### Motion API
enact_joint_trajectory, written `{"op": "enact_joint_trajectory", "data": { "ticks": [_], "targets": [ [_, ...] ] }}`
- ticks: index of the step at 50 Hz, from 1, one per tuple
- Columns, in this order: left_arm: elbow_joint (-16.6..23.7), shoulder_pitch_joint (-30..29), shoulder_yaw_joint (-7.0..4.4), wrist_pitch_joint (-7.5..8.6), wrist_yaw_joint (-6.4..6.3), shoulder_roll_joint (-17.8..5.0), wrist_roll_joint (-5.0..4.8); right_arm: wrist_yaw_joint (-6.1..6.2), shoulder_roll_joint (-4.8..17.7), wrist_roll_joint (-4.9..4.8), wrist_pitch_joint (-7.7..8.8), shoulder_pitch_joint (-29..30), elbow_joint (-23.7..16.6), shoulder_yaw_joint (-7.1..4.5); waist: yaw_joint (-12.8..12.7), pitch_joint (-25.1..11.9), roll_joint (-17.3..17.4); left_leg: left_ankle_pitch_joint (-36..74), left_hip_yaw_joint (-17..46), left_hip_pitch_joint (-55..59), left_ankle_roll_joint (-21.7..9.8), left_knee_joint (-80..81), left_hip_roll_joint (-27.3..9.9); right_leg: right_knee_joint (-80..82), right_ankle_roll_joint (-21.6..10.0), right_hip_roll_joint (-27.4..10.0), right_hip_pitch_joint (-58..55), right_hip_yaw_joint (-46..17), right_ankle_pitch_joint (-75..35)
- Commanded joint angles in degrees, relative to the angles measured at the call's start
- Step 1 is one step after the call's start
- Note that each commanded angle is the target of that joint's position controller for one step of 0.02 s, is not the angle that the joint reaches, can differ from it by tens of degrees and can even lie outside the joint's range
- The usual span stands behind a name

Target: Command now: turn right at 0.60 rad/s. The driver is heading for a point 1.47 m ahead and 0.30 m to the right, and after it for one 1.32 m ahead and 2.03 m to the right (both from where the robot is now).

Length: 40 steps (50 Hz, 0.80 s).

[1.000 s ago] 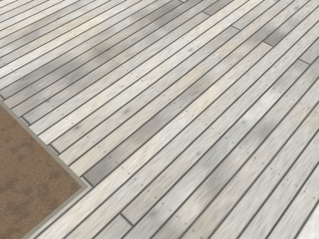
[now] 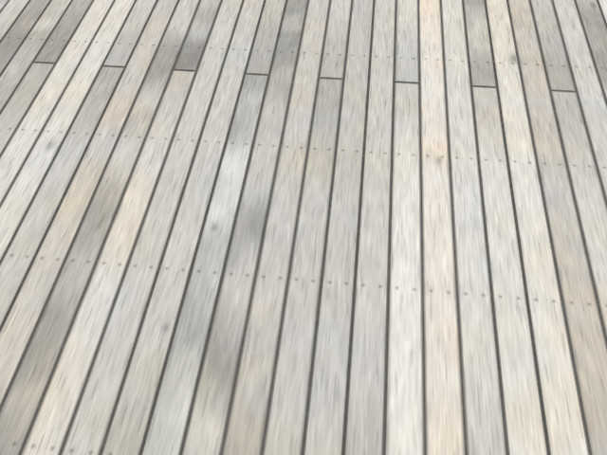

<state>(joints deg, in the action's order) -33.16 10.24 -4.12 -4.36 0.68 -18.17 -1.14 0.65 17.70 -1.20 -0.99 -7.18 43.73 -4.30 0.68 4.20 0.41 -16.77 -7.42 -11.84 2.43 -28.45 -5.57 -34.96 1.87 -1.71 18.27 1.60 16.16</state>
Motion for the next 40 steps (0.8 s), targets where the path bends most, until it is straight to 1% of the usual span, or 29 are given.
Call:
{"op": "enact_joint_trajectory", "data": {
  "ticks": [1, 2, 3, 4, 5, 6, 7, 9, 10, 13, 16, 18, 21, 22, 23, 24, 25, 26, 27, 28, 29, 30, 31, 32, 33, 35, 37, 38, 40],
  "targets": [
    [2.74, 7.20, -4.53, 0.78, -1.05, -12.39, 0.05, -0.37, 5.89, 1.19, 1.07, -2.25, -2.21, -1.52, -1.89, -9.50, -7.00, 3.33, -0.69, -9.76, -2.32, -16.17, -3.99, 13.36, -7.10, -6.39, -19.59, -11.86, -27.22],
    [4.82, 6.80, -4.86, 1.71, -1.20, -17.30, 1.36, -0.02, 3.43, 3.44, 1.20, 1.24, -5.93, -0.33, -1.90, -9.91, -19.30, -22.68, 1.42, -25.29, 1.78, -30.15, 4.67, 12.83, -19.31, -20.48, -21.96, -32.24, -41.65],
    [4.47, 8.28, -4.15, 3.21, -0.47, -14.18, 2.65, 0.51, 6.54, 2.21, 1.21, 5.02, -6.54, -1.31, -5.82, -13.59, -12.40, -23.45, 9.76, -25.65, 1.74, -39.48, 4.75, 14.94, -23.78, -21.17, -19.07, -32.50, -36.40],
    [3.80, 5.80, -3.42, 4.19, -0.43, -12.49, 2.46, 0.64, 7.62, 0.92, 1.02, 5.16, -6.53, -1.73, -3.89, -10.53, -10.25, -18.61, 11.15, -26.08, 0.83, -41.32, 3.47, 15.43, -20.75, -17.58, -16.52, -26.91, -30.76],
    [3.64, 2.56, -3.19, 4.45, -0.83, -11.07, 1.41, 0.95, 7.80, 0.93, 0.87, 3.83, -5.47, -2.03, -2.19, -8.65, -7.75, -13.34, 11.56, -26.03, 0.49, -39.45, 2.49, 15.44, -17.11, -13.90, -14.73, -22.87, -24.94],
    [3.97, 0.12, -2.58, 4.26, -1.22, -9.70, 0.58, 1.28, 8.37, 1.41, 0.69, 3.47, -5.00, -2.26, -1.34, -7.55, -7.30, -9.71, 11.79, -25.59, 0.72, -37.34, 2.21, 15.33, -15.10, -12.10, -13.21, -21.07, -23.90],
    [4.31, -1.00, -2.17, 4.03, -1.62, -9.38, 0.56, 1.21, 8.24, 1.74, 0.66, 2.76, -4.71, -2.32, -0.54, -7.79, -7.79, -6.83, 11.26, -22.96, 1.24, -37.57, 3.16, 15.33, -14.66, -10.65, -10.97, -19.63, -26.18],
    [4.53, -1.08, -1.95, 3.78, -2.12, -9.20, 1.06, 0.89, 6.98, 1.51, 0.79, 1.18, -4.28, -2.03, 0.03, -9.40, -7.68, -3.49, 10.87, -20.65, 2.07, -35.67, 4.56, 15.33, -14.88, -9.39, -10.68, -18.71, -26.89],
    [4.46, -0.78, -1.96, 3.76, -2.26, -9.20, 1.04, 0.88, 6.43, 1.33, 0.80, 1.32, -4.33, -1.81, -0.19, -9.44, -7.64, -2.78, 10.95, -20.57, 2.39, -32.75, 4.90, 15.24, -14.92, -9.00, -11.24, -18.87, -26.07],
    [4.00, 0.25, -2.33, 3.40, -2.60, -10.07, 0.76, 0.83, 5.42, 1.32, 0.92, 3.34, -5.11, -1.27, -1.35, -8.78, -8.17, -2.34, 11.84, -19.69, 3.02, -23.78, 5.76, 14.56, -14.99, -8.55, -11.92, -21.35, -21.39],
    [4.03, 0.06, -2.65, 2.99, -2.46, -10.87, 0.84, 0.41, 5.47, 1.12, 1.24, 4.13, -5.57, -1.16, -1.96, -8.02, -8.96, -3.32, 12.50, -16.45, 2.78, -17.62, 6.77, 14.03, -15.21, -8.25, -9.68, -24.76, -16.82],
    [4.07, -0.43, -2.72, 2.74, -2.14, -10.98, 0.82, 0.09, 5.79, 0.85, 1.60, 4.01, -5.80, -1.27, -2.06, -7.89, -9.37, -4.17, 12.77, -14.06, 2.34, -14.41, 7.50, 13.36, -15.21, -7.97, -8.59, -27.23, -16.99],
    [4.18, -1.45, -2.72, 2.37, -1.81, -10.83, 0.39, -0.54, 6.10, 0.58, 2.37, 3.09, -6.13, -1.46, -1.81, -8.62, -9.91, -4.57, 12.95, -10.92, 1.36, -8.58, 8.26, 11.38, -14.62, -7.36, -9.63, -31.04, -20.76],
    [4.26, -2.10, -2.70, 2.22, -1.82, -10.69, 0.13, -0.77, 6.10, 0.56, 2.64, 2.15, -6.04, -1.55, -1.22, -9.01, -9.94, -3.22, 12.86, -9.04, 0.86, -5.01, 8.38, 10.38, -14.03, -6.76, -9.86, -31.88, -21.97],
    [4.42, -3.25, -2.61, 2.04, -1.93, -10.39, -0.29, -0.96, 6.02, 0.61, 2.90, 0.38, -5.58, -1.71, 0.11, -9.40, -9.64, 0.91, 12.34, -5.62, 0.16, 0.91, 8.32, 9.01, -12.77, -5.52, -9.23, -31.90, -21.61],
    [4.50, -3.77, -2.41, 1.90, -2.14, -9.73, -0.65, -0.95, 6.50, 0.89, 3.08, -1.54, -4.99, -2.03, 1.16, -9.66, -8.70, 8.29, 12.25, -0.39, -0.89, 7.37, 6.90, 7.27, -10.61, -3.64, -6.78, -30.94, -17.85],
    [4.39, -1.51, -1.74, 1.97, -2.18, -7.35, -0.18, -0.60, 9.70, 1.71, 2.94, -2.93, -5.21, -2.76, 0.16, -11.47, -2.23, 13.53, 19.19, 6.83, -4.17, 9.30, -1.94, 0.56, -7.32, -0.14, -1.17, -26.73, -5.50],
    [5.04, 1.71, -1.41, 2.28, -2.15, -5.79, -0.11, -0.32, 14.15, 2.69, 2.26, -0.74, -5.35, -3.47, -3.47, -8.51, 13.64, 25.56, 32.11, 9.19, -12.77, 10.46, -12.50, -9.83, -3.29, 10.00, 10.95, -14.33, 16.13],
    [4.12, 2.01, -2.97, 2.67, -2.36, -10.84, 0.75, -0.29, 11.04, 3.29, 2.43, -0.95, -6.14, -2.87, -1.42, -8.19, 12.38, 27.36, 36.66, 6.33, -19.15, 10.99, -18.18, -23.92, -0.20, 7.69, 13.77, -11.99, 22.23],
    [3.00, 2.65, -4.03, 2.57, -2.22, -13.06, 0.29, 0.05, 8.29, 2.86, 2.49, 1.18, -6.91, -1.87, -2.32, -7.27, 8.47, 25.69, 31.69, 4.74, -18.37, 10.32, -16.13, -30.16, 0.85, 5.51, 14.01, -11.78, 18.45],
    [1.80, 3.09, -4.14, 2.06, -2.27, -12.21, 0.03, 0.38, 6.75, 2.25, 2.30, 3.38, -7.24, -1.45, -3.01, -6.11, 6.81, 22.44, 26.09, 4.02, -15.66, 9.74, -12.06, -32.51, 1.87, 4.69, 14.23, -10.89, 14.95],
    [1.37, 3.12, -3.90, 1.56, -2.34, -10.76, 0.11, 0.72, 6.04, 1.53, 2.16, 4.00, -7.43, -1.19, -2.51, -5.30, 6.76, 21.06, 22.76, 4.77, -14.28, 9.52, -9.94, -34.45, 2.78, 4.43, 15.89, -10.38, 11.81],
    [1.41, 2.78, -3.43, 1.24, -2.14, -9.11, -0.12, 1.07, 6.00, 1.35, 1.94, 3.57, -7.34, -0.96, -1.98, -4.83, 6.99, 22.94, 20.13, 5.10, -14.24, 9.51, -8.94, -35.18, 3.50, 4.09, 16.54, -9.39, 10.02],
    [1.89, 1.80, -3.01, 1.20, -1.92, -7.93, -0.40, 1.34, 6.29, 1.58, 1.61, 2.63, -7.13, -0.98, -1.31, -4.65, 7.43, 23.98, 17.57, 5.46, -14.40, 9.90, -7.86, -33.76, 3.97, 3.77, 16.56, -7.52, 8.70],
    [2.57, 0.33, -2.67, 1.28, -1.80, -7.08, -0.62, 1.57, 6.59, 1.87, 1.31, 1.39, -6.92, -1.09, -0.30, -4.98, 8.18, 24.85, 16.28, 7.29, -14.79, 10.01, -7.78, -31.35, 4.35, 3.25, 17.08, -6.21, 7.97],
    [3.72, -2.37, -1.85, 1.55, -1.74, -5.49, -0.23, 1.63, 7.56, 2.01, 0.84, -1.15, -6.26, -1.40, 1.65, -6.36, 8.74, 27.46, 16.06, 10.59, -15.99, 9.55, -8.88, -25.27, 4.75, 2.28, 16.14, -5.60, 8.97],
    [4.01, -2.67, -1.06, 1.69, -1.48, -4.22, 0.45, 1.13, 8.95, 1.64, 0.52, -0.71, -6.13, -1.80, 1.70, -7.73, 9.04, 29.23, 14.65, 10.30, -16.19, 8.87, -9.47, -18.12, 4.30, 1.33, 11.20, -4.32, 10.24],
    [3.98, -2.56, -0.77, 1.74, -1.38, -3.91, 0.60, 0.77, 9.65, 1.38, 0.40, -0.07, -6.17, -1.98, 1.62, -7.97, 9.41, 30.23, 13.91, 9.01, -16.17, 8.75, -9.67, -14.55, 3.90, 1.17, 8.14, -3.28, 10.27],
    [3.44, -1.70, -0.82, 1.67, -1.26, -4.53, 0.46, 0.14, 10.33, 0.71, 0.29, -0.08, -5.73, -2.08, 1.55, -8.10, 10.24, 31.05, 13.71, 7.75, -16.08, 8.08, -10.08, -8.22, 3.21, 1.66, 3.66, -1.62, 8.92]
  ]
}}
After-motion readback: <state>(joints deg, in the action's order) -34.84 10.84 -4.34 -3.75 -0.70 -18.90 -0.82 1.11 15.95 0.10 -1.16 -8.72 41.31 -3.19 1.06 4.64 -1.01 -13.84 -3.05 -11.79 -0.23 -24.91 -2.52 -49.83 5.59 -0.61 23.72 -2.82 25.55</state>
